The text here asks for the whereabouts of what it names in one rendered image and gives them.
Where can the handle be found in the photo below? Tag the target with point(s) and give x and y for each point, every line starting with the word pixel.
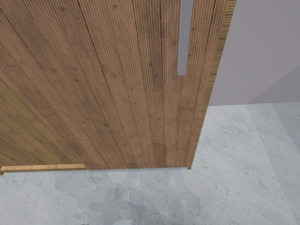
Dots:
pixel 184 34

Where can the wardrobe door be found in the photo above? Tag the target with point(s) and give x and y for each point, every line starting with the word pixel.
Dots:
pixel 24 139
pixel 102 75

